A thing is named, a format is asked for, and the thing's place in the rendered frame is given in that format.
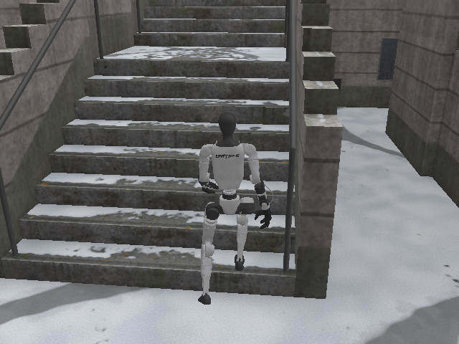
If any left robot forearm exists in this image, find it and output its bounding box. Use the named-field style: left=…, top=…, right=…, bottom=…
left=198, top=175, right=209, bottom=188

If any left robot hand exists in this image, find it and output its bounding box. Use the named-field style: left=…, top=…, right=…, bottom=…
left=202, top=182, right=219, bottom=194

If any right robot upper arm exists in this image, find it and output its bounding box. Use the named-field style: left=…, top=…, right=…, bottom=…
left=243, top=143, right=261, bottom=184

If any right robot thigh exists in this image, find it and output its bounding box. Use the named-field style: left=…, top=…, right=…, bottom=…
left=237, top=197, right=254, bottom=226

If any right robot hand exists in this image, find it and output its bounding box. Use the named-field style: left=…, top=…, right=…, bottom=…
left=255, top=208, right=272, bottom=229

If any left robot upper arm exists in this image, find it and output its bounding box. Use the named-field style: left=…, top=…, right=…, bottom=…
left=199, top=144, right=213, bottom=182

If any humanoid robot torso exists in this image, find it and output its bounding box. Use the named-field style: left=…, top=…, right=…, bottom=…
left=212, top=141, right=245, bottom=215

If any right robot forearm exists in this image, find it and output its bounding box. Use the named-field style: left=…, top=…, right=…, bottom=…
left=254, top=173, right=270, bottom=210

